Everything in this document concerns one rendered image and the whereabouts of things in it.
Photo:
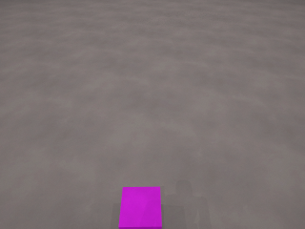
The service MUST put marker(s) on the carton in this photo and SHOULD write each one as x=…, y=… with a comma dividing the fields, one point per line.
x=140, y=208

